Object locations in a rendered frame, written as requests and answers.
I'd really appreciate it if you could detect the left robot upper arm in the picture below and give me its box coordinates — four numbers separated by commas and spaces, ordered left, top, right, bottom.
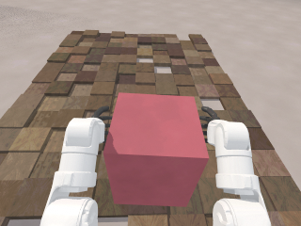
41, 196, 98, 226

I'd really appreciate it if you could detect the carton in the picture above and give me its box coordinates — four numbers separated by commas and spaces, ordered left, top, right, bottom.
103, 92, 209, 207

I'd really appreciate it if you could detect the left robot forearm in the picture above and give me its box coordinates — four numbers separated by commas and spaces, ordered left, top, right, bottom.
40, 118, 105, 226

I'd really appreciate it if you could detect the right robot forearm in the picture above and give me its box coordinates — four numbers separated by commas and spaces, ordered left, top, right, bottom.
207, 120, 272, 226

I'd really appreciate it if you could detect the right robot upper arm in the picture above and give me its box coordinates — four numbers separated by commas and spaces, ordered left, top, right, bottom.
213, 198, 271, 226

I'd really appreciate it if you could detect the robot right hand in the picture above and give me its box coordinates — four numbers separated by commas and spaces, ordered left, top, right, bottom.
199, 106, 220, 143

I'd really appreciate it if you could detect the robot left hand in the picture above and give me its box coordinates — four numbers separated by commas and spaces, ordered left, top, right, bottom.
91, 105, 113, 143

